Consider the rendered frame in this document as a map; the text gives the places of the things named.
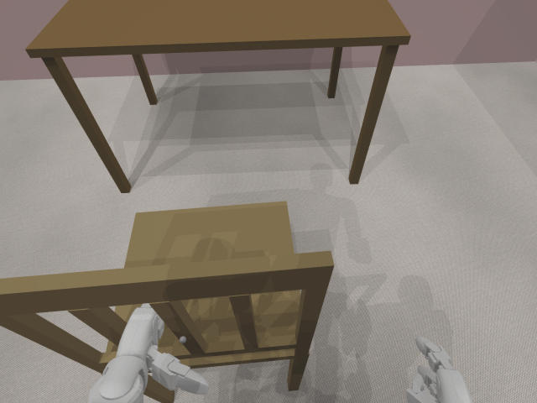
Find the right robot hand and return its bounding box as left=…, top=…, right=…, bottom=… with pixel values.
left=407, top=336, right=473, bottom=403

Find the robot left forearm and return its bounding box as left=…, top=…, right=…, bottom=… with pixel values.
left=88, top=355, right=148, bottom=403

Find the table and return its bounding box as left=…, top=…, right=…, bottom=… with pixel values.
left=25, top=0, right=411, bottom=193

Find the left robot hand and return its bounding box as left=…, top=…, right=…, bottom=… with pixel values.
left=116, top=303, right=209, bottom=395

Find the chair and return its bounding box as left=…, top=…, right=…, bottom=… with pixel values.
left=0, top=201, right=334, bottom=403

